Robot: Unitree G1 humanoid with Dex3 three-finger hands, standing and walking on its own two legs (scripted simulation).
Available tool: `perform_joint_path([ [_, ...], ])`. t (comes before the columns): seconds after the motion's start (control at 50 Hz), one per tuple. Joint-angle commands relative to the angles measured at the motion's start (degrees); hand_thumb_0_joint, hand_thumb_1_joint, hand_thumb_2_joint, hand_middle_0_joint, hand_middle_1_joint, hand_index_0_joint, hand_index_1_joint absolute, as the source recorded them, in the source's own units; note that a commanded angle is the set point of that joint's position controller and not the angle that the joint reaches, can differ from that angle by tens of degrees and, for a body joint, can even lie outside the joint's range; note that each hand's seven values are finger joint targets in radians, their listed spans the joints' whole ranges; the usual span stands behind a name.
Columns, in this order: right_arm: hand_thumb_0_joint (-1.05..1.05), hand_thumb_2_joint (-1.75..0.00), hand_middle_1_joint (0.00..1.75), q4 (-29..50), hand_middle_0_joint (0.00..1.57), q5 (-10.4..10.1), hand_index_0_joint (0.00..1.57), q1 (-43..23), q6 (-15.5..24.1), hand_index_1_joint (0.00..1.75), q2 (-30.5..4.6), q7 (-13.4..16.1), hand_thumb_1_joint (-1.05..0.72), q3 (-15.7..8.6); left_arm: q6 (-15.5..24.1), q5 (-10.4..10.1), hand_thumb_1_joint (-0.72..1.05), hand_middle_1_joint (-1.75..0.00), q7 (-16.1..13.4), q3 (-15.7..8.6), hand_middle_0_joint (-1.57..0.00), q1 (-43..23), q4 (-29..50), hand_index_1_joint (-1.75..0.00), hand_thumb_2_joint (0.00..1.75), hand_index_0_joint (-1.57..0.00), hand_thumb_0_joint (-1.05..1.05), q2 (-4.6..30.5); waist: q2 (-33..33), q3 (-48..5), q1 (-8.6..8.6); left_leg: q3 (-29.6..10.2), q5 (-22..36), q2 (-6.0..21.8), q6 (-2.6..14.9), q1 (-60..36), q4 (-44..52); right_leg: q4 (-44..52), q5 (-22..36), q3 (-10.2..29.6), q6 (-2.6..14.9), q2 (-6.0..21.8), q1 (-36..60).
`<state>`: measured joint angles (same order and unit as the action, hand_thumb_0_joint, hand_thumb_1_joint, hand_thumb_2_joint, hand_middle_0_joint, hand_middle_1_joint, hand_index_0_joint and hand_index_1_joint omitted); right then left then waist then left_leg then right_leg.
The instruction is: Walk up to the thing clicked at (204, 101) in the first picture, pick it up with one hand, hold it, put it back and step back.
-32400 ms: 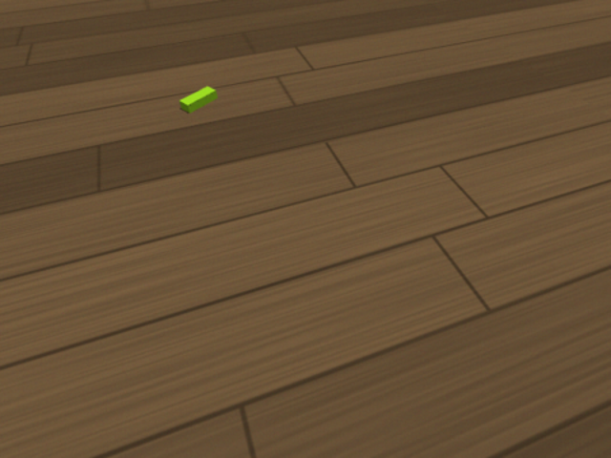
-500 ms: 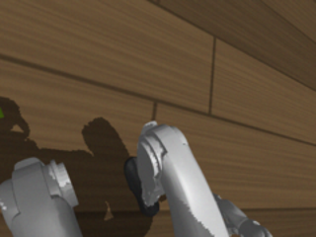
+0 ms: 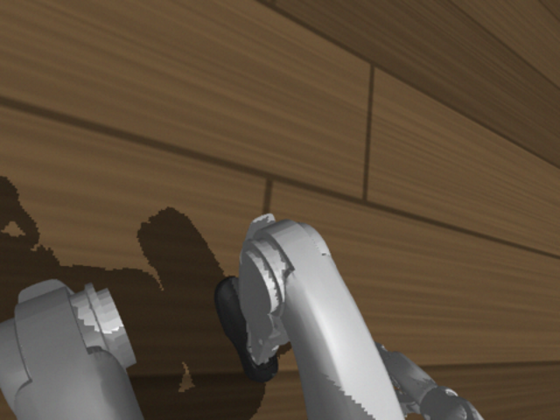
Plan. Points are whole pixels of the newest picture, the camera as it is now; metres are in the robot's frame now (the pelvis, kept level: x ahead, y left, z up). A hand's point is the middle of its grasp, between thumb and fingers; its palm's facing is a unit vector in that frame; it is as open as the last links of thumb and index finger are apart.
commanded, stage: open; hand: left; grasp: from above
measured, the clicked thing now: out of the picture +0.44 +0.36 -0.28
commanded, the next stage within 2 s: withdraw in 0.50 s
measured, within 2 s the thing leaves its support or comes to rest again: neither
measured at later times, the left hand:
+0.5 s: hand out of the picture +0.43 +0.35 -0.24, palm faces -0.46 -0.14 -0.88, open 13.9 cm
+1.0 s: hand out of the picture +0.45 +0.39 -0.14, palm faces -0.33 -0.08 -0.94, open 14.0 cm
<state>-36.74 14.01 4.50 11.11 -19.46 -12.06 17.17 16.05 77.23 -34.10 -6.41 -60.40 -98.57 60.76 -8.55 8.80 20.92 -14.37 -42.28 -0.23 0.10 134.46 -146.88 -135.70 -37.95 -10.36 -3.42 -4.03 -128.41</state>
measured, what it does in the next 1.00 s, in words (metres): stands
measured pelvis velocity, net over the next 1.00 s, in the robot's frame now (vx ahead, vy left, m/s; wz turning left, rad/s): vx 0.00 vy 0.00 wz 0.05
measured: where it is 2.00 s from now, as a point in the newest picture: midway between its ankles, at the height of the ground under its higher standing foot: (191, 384)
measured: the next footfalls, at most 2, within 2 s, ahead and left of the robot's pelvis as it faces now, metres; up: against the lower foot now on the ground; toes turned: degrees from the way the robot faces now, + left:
none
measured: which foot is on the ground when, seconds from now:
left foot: down 0.00-1.00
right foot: down 0.00-1.00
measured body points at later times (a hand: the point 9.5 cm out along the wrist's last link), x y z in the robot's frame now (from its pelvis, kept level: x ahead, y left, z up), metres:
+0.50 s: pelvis +0.00 +0.00 +0.00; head +0.27 +0.13 +0.33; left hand +0.45 +0.35 -0.19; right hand +0.08 -0.26 -0.06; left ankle +0.06 +0.12 -0.27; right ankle +0.12 -0.12 -0.27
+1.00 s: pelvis +0.00 +0.00 +0.02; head +0.24 +0.12 +0.38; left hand +0.46 +0.39 -0.09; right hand +0.10 -0.26 -0.07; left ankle +0.06 +0.12 -0.27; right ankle +0.12 -0.12 -0.27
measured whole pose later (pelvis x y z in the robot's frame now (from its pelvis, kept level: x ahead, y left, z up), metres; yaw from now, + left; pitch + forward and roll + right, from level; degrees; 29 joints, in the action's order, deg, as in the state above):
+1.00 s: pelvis +0.00 +0.00 +0.02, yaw +3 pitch +33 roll -13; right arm -39.0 8.9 7.9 7.1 -17.3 -13.4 9.2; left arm 6.4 69.6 -23.1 -5.8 -55.7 -79.1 51.2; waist -1.3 -1.3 15.8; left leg -11.0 -41.1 -0.6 0.2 135.0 -141.9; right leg -133.2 -38.4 -7.8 -2.7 -2.7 -129.5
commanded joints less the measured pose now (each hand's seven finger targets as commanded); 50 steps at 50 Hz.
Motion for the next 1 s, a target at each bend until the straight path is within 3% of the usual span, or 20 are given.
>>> perform_joint_path([
  [0.0,0.0,-0.9,0.3,-1.2,0.2,-0.1,0.2,10.7,-0.3,0.3,-18.7,0.2,-0.9,-5.9,-0.4,-1.6,-0.41,-0.98,-2.3,0.8,-0.15,-13.7,6.7,-0.97,0.92,-0.16,0.0,12.1,34.1,-37.9,2.03,4.6,16.0,2.3,-0.28,-30.8,16.6,9.5,16.3,-5.5,4.76,-1.7,19.3],
  [0.08,0.0,-0.9,0.3,-1.2,0.2,-0.4,0.2,10.4,-0.8,0.3,-18.8,0.4,-0.89,-5.9,-0.6,-2.2,-0.5,-1.04,-2.1,0.8,-0.08,-13.2,7.2,-1.03,0.98,-0.09,0.0,12.0,34.2,-39.0,1.38,4.3,17.7,2.4,-0.38,-31.1,16.9,9.6,17.4,-5.5,4.79,-1.7,19.9],
  [0.12,0.0,-0.9,0.3,-1.5,0.2,-0.4,0.2,10.5,-0.7,0.3,-18.6,0.1,-0.89,-5.8,-1.2,-2.2,-0.52,-1.04,-1.5,2.0,-0.07,-12.1,4.1,-1.03,0.98,-0.07,0.0,9.9,32.4,-35.6,2.41,4.3,16.9,2.5,-0.24,-29.9,16.4,9.3,16.9,-5.5,4.74,-1.7,18.2],
  [0.14,0.0,-0.9,0.3,-1.3,0.2,-0.4,0.2,10.5,-0.7,0.3,-18.7,0.1,-0.89,-5.7,-1.0,-2.4,-0.52,-1.05,-1.3,1.8,-0.06,-12.9,5.5,-1.04,0.98,-0.07,0.0,10.5,32.0,-35.8,2.46,4.9,16.2,2.4,0.21,-28.5,16.1,10.4,16.5,-5.1,4.61,-2.1,19.5],
  [0.16,0.0,-0.9,0.3,-0.6,0.2,-0.5,0.2,10.7,-0.7,0.3,-19.4,0.3,-0.9,-5.8,-1.0,-2.7,-0.52,-1.05,-1.6,-0.2,-0.07,-12.3,4.2,-1.04,0.98,-0.07,0.0,12.8,30.5,-35.9,2.48,4.7,15.0,2.2,0.36,-27.6,16.4,10.6,15.6,-5.2,4.58,-1.8,20.0],
  [0.18,0.0,-0.9,0.3,-1.1,0.2,-0.9,0.2,11.1,-0.6,0.3,-18.8,0.2,-0.89,-5.6,-0.5,-2.7,-0.52,-1.04,-1.1,1.6,-0.06,-14.8,7.2,-1.03,0.98,-0.07,0.0,11.4,31.4,-35.2,2.3,4.8,14.6,2.2,0.2,-27.8,16.6,10.2,15.1,-5.0,4.77,-1.7,18.9],
  [0.2,0.0,-0.9,0.3,-0.2,0.2,-0.7,0.2,9.7,-0.5,0.3,-19.1,0.3,-0.89,-5.7,-0.4,-3.0,-0.53,-1.04,-1.2,0.3,-0.06,-13.8,6.5,-1.04,0.99,-0.07,0.0,12.6,31.7,-36.4,1.72,4.4,14.5,2.3,0.08,-29.0,17.0,10.5,14.9,-5.2,4.79,-1.6,19.3],
  [0.26,0.0,-0.9,0.3,-0.4,0.2,-0.8,0.2,10.5,-0.6,0.3,-18.9,0.5,-0.89,-5.5,0.0,-2.7,-0.51,-1.05,-0.7,1.4,-0.06,-13.1,5.5,-1.04,0.98,-0.07,0.0,11.4,30.7,-36.2,2.49,4.7,14.9,2.3,0.21,-28.6,16.4,10.3,15.4,-5.2,4.64,-1.8,19.9],
  [0.32,0.0,-0.9,0.3,0.1,0.2,-0.8,0.2,10.7,-0.5,0.3,-19.7,0.6,-0.89,-5.4,0.5,-2.8,-0.5,-1.05,-0.8,-0.5,-0.06,-12.8,5.1,-1.03,0.97,-0.07,0.0,14.0,28.5,-34.6,2.6,5.2,12.6,2.2,0.74,-25.9,16.0,11.5,13.5,-4.9,4.42,-1.7,20.4],
  [0.36,0.0,-0.9,0.3,0.4,0.2,-0.7,0.2,9.7,-0.6,0.3,-19.0,1.0,-0.89,-5.0,1.5,-2.7,-0.51,-1.05,-1.1,0.1,-0.06,-15.6,8.5,-1.04,0.98,-0.07,0.0,14.3,31.1,-37.2,1.96,5.0,12.7,2.4,0.38,-27.9,16.5,11.4,13.5,-4.7,4.73,-1.8,21.2],
  [0.42,0.0,-0.9,0.3,0.0,0.2,-0.5,0.2,10.1,-0.6,0.3,-19.3,1.0,-0.89,-5.2,1.3,-2.3,-0.49,-1.05,-1.3,0.0,-0.06,-12.3,4.3,-1.04,0.97,-0.07,0.0,14.0,30.0,-36.6,2.21,4.6,13.4,2.5,0.25,-27.7,16.2,10.7,14.1,-5.3,4.64,-1.9,20.8],
  [0.44,0.0,-0.9,0.3,-0.1,0.2,-0.4,0.2,10.5,-0.7,0.3,-19.3,1.0,-0.89,-5.2,1.6,-2.4,-0.49,-1.05,-1.3,0.3,-0.06,-13.4,7.1,-1.04,0.97,-0.08,0.0,13.8,30.5,-37.8,2.15,4.8,14.8,2.4,0.24,-28.6,16.1,10.8,15.2,-5.3,4.46,-1.9,21.5],
  [0.56,0.0,-0.9,0.3,-0.8,0.2,-0.3,0.2,9.9,-0.8,0.3,-18.8,1.1,-0.89,-5.3,0.6,-2.1,-0.49,-1.06,-2.1,0.4,-0.06,-11.9,5.3,-1.04,0.96,-0.07,0.0,13.4,32.0,-37.4,1.23,4.7,15.6,2.6,-0.11,-29.4,16.6,10.2,15.7,-5.3,4.86,-2.1,20.3],
  [0.6,0.0,-0.9,0.3,-0.6,0.2,-0.3,0.2,10.4,-0.8,0.3,-18.8,1.0,-0.9,-5.3,0.2,-1.9,-0.5,-1.04,-2.1,0.8,-0.06,-13.8,5.5,-1.02,0.97,-0.08,0.0,13.3,31.1,-35.9,2.32,4.9,14.2,2.5,0.21,-27.6,16.1,10.5,15.0,-5.0,4.74,-2.0,20.2],
  [0.68,0.0,-0.9,0.3,-0.8,0.2,-0.7,0.2,10.8,-0.3,0.3,-18.9,0.6,-0.9,-6.1,-1.1,-2.6,-0.52,-1.03,-3.0,-1.4,-0.06,-15.8,12.3,-1.01,0.98,-0.08,0.0,15.1,36.9,-42.3,0.07,4.9,17.9,2.6,-0.56,-33.6,17.2,9.7,17.5,-5.2,4.94,-1.5,20.0],
  [0.74,0.0,-0.9,0.3,-1.3,0.2,-1.1,0.2,11.1,-0.3,0.3,-18.2,-0.1,-0.9,-7.8,-3.6,-3.3,-0.52,-1.02,-3.0,-2.0,-0.06,-14.7,13.9,-1.01,0.98,-0.07,0.0,12.8,39.5,-43.6,-1.01,4.9,18.6,2.5,-1.11,-34.8,18.6,8.8,17.7,-5.1,5.32,-1.3,17.5],
  [0.78,0.0,-0.9,0.3,-0.8,0.2,-1.5,0.2,11.7,-0.5,0.3,-17.9,-0.6,-0.9,-8.8,-5.2,-4.1,-0.52,-1.02,-2.0,-2.9,-0.06,-16.3,20.1,-1.01,0.99,-0.07,0.0,12.9,42.2,-47.6,-2.1,5.8,19.9,2.3,-1.04,-36.1,18.9,9.6,18.5,-4.4,5.52,-1.3,18.4],
  [0.8,0.0,-0.9,0.3,-0.7,0.2,-2.2,0.2,11.5,-0.9,0.3,-17.4,-0.7,-0.9,-9.4,-6.3,-4.8,-0.53,-1.02,-1.4,-3.6,-0.06,-14.6,21.8,-1.01,0.99,-0.07,0.0,13.0,42.5,-49.4,-3.77,6.6,20.5,2.0,-0.87,-36.1,19.0,9.8,19.0,-3.9,5.61,-1.3,18.6],
  [0.84,0.0,-0.9,0.3,-1.6,0.2,-3.1,0.2,12.2,-1.6,0.3,-16.7,-1.1,-0.9,-11.2,-8.1,-6.3,-0.52,-1.01,1.1,-3.6,-0.06,-11.7,23.6,-1.0,0.99,-0.07,0.0,10.6,42.8,-49.7,-4.93,7.4,20.9,1.6,-0.89,-35.1,20.1,10.0,18.8,-3.2,5.72,-0.8,17.9],
  [0.98,0.0,-0.9,0.3,-1.1,0.2,-7.3,0.2,15.9,-6.4,0.3,-14.8,-0.3,-0.9,-16.1,-10.8,-10.7,-0.53,-1.02,16.1,2.4,-0.07,-10.6,31.2,-1.02,1.0,-0.07,0.0,-0.4,31.8,-48.8,-4.95,8.3,13.6,0.6,0.52,-32.8,25.4,16.9,12.6,-0.5,6.13,-0.1,18.8],
])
